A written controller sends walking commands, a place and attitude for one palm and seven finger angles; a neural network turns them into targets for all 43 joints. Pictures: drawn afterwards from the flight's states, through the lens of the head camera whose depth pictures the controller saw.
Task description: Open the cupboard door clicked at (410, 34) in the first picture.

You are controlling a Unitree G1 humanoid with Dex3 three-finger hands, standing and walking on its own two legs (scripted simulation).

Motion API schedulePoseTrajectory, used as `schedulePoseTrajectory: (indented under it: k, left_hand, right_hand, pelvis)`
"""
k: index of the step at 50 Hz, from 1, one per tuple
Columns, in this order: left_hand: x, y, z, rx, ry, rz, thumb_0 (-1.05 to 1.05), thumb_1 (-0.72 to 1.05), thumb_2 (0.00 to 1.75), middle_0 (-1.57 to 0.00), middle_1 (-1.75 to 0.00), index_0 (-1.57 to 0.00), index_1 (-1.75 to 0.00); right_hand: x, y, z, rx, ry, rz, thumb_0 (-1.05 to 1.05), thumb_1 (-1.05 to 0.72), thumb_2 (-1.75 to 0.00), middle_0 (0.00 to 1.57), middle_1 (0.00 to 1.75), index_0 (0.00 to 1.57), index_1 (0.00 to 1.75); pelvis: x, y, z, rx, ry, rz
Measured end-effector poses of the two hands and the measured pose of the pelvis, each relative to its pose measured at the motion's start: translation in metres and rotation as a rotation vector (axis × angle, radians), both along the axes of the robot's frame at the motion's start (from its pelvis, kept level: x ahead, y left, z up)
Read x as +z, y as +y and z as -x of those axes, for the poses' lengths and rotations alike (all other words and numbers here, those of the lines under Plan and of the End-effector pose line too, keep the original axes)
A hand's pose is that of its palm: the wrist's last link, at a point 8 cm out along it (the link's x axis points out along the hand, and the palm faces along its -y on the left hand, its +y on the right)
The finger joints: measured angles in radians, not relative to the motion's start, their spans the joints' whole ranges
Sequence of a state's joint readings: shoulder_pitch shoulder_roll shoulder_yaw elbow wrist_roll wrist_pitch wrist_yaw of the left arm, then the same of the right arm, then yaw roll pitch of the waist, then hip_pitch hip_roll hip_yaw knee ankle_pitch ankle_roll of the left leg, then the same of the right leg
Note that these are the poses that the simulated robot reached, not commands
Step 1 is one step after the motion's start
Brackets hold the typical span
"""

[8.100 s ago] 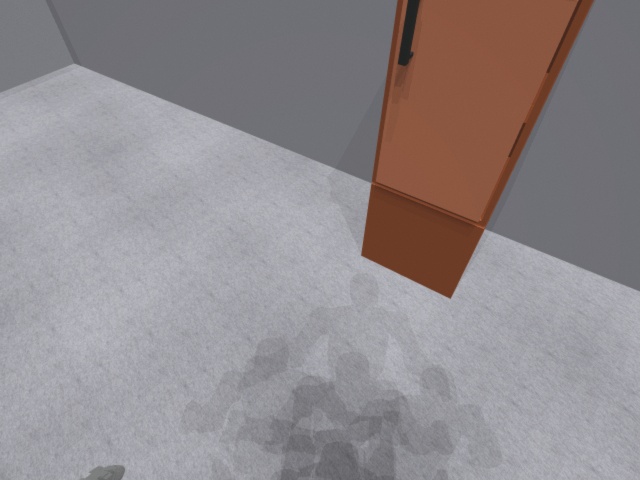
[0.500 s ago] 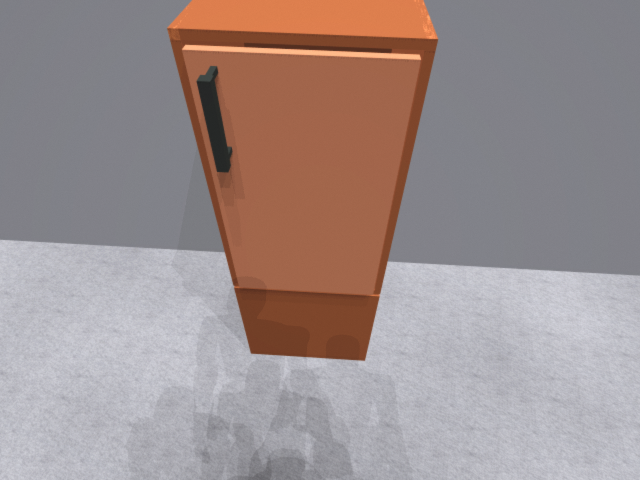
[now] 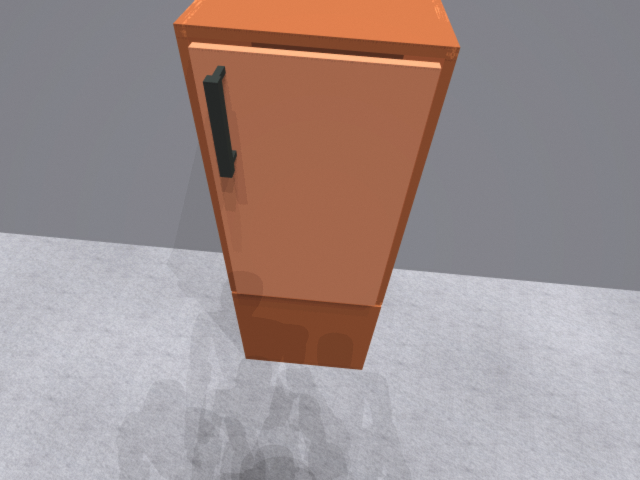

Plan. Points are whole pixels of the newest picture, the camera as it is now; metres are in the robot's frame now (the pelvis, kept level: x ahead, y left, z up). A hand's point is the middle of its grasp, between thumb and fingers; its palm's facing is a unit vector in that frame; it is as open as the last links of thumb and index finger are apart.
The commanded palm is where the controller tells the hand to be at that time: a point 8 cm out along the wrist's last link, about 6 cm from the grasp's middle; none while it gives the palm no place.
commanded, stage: come to a stop and stand still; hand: left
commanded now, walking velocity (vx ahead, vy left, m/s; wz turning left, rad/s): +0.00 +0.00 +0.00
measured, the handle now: (223, 124) +0.56 +0.20 +0.15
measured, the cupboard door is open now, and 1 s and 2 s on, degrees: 0 0 0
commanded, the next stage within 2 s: look again from close up in 0.84 s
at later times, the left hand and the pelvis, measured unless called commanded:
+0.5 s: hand out of the picture +0.02 +0.18 -0.17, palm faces +0.03 -0.98 -0.21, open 7.3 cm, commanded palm none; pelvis +0.01 +0.01 +0.00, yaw -1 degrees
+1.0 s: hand out of the picture -0.02 +0.17 -0.17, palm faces +0.01 -0.98 -0.19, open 7.4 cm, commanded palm none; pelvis -0.01 +0.01 +0.01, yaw -2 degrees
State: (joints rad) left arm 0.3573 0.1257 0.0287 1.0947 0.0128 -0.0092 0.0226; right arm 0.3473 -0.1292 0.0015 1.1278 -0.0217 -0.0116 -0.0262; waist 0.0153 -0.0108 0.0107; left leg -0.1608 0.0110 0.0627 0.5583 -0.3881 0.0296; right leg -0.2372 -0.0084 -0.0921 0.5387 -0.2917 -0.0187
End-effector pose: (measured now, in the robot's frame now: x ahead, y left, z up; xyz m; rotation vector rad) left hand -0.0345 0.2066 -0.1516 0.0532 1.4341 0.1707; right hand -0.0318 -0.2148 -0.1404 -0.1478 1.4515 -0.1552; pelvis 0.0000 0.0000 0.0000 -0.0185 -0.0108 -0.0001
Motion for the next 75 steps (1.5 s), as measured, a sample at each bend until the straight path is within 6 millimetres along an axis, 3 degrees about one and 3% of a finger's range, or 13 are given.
schedulePoseTrajectory:
  k: [13, 21, 33, 39, 50, 61, 75]
  left_hand:
    - [0.003, 0.015, -0.04, -0.043, -0.007, -0.024, 0.02, 0.93, 0.9, -0.2, -0.3, -0.2, -0.3]
    - [0.009, 0.024, -0.054, -0.052, -0.043, -0.059, 0.02, 0.93, 0.9, -0.2, -0.3, -0.2, -0.3]
    - [0.008, 0.026, -0.038, -0.083, -0.057, -0.061, 0.01, 0.92, 0.9, -0.2, -0.3, -0.2, -0.3]
    - [0.011, 0.025, -0.028, -0.087, -0.056, -0.054, 0.01, 0.92, 0.9, -0.2, -0.3, -0.2, -0.3]
    - [0.016, 0.017, -0.013, -0.081, -0.012, -0.048, 0.01, 0.91, 0.9, -0.2, -0.3, -0.2, -0.3]
    - [0.014, 0.005, -0.019, -0.084, -0.001, -0.042, 0.01, 0.91, 0.9, -0.2, -0.3, -0.2, -0.3]
    - [0.013, 0.001, -0.031, -0.077, -0.01, -0.051, 0.02, 0.92, 0.9, -0.2, -0.3, -0.2, -0.3]
  right_hand:
    - [-0.003, 0.027, -0.02, -0.033, -0.015, -0.018, 0.01, -0.91, -0.9, 0.2, 0.3, 0.2, 0.3]
    - [-0.006, 0.029, -0.025, -0.03, -0.022, -0.037, 0.01, -0.91, -0.9, 0.2, 0.3, 0.2, 0.3]
    - [-0.004, 0.007, -0.029, -0.005, -0.106, 0.008, 0.02, -0.91, -0.9, 0.2, 0.3, 0.2, 0.3]
    - [-0.003, 0.009, -0.026, 0.004, -0.126, -0.007, 0.01, -0.91, -0.9, 0.2, 0.3, 0.2, 0.3]
    - [-0.005, 0.014, -0.004, -0.008, -0.057, -0.041, 0.01, -0.91, -0.9, 0.2, 0.3, 0.2, 0.3]
    - [-0.005, 0.012, 0.006, -0.029, -0.004, -0.047, 0.01, -0.91, -0.9, 0.2, 0.3, 0.2, 0.3]
    - [-0.004, 0.002, -0.007, -0.025, -0.009, -0.039, 0.01, -0.91, -0.9, 0.2, 0.3, 0.2, 0.3]
  pelvis:
    - [0.002, 0.012, -0.019, -0.015, -0.01, -0.015]
    - [0.003, 0.012, -0.019, -0.017, -0.014, -0.019]
    - [0.0, 0.015, 0.0, -0.016, -0.019, -0.011]
    - [0.003, 0.015, 0.007, -0.024, -0.029, -0.017]
    - [0.006, 0.009, 0.009, -0.028, -0.018, -0.024]
    - [0.006, 0.001, 0.004, -0.029, -0.016, -0.026]
    - [0.006, -0.009, -0.003, -0.024, -0.008, -0.025]
